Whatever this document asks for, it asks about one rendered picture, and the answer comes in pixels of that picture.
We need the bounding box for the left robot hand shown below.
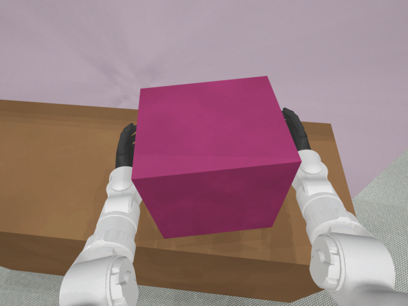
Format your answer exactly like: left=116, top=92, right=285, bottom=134
left=115, top=123, right=136, bottom=169

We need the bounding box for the robot left upper arm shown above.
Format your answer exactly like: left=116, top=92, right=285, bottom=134
left=61, top=254, right=139, bottom=306

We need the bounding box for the robot right upper arm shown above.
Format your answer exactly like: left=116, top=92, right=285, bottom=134
left=309, top=232, right=408, bottom=306

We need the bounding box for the carton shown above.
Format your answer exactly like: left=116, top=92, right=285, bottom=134
left=131, top=76, right=302, bottom=239

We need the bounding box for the left robot forearm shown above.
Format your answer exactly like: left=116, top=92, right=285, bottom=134
left=59, top=166, right=142, bottom=306

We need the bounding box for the right robot forearm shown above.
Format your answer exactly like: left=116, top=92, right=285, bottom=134
left=291, top=150, right=395, bottom=285

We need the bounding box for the pedestal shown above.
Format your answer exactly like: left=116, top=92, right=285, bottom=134
left=0, top=99, right=356, bottom=303

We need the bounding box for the right robot hand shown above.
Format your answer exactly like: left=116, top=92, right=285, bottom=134
left=282, top=108, right=311, bottom=151

